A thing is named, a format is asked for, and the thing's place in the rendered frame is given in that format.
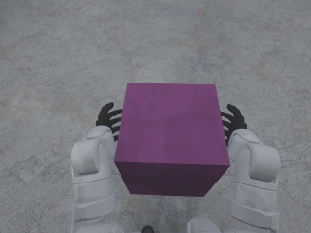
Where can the left robot forearm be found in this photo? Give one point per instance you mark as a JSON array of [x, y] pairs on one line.
[[90, 171]]

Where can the right robot thigh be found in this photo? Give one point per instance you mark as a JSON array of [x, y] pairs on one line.
[[201, 225]]

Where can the right robot hand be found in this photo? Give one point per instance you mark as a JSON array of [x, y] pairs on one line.
[[237, 121]]

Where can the left robot hand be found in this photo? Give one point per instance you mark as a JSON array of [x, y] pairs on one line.
[[104, 118]]

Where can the robot left upper arm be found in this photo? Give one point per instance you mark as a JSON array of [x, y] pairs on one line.
[[105, 227]]

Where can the carton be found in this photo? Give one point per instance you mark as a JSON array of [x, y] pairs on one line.
[[171, 140]]

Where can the right robot forearm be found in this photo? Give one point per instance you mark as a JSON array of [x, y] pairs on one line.
[[257, 177]]

